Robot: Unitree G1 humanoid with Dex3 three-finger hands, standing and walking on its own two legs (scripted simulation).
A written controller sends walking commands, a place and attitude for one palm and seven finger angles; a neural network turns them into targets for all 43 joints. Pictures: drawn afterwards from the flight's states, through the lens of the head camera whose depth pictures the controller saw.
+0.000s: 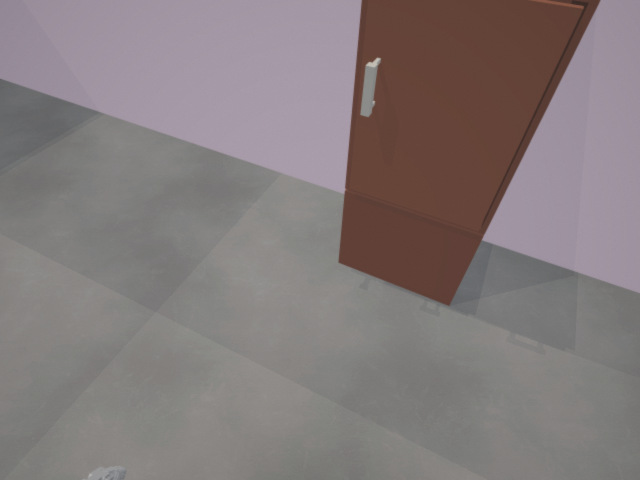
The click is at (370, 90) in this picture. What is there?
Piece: cupboard door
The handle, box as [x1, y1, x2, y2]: [360, 58, 380, 116]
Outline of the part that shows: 380,58 376,58 372,63 369,62 365,66 360,113 362,115 368,116 374,104 374,101 372,100 376,68 380,62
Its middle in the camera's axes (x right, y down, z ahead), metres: +0.13 -0.38 +0.96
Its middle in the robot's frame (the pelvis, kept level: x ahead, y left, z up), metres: +0.98 -0.08 +0.02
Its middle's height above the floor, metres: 0.79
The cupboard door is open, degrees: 0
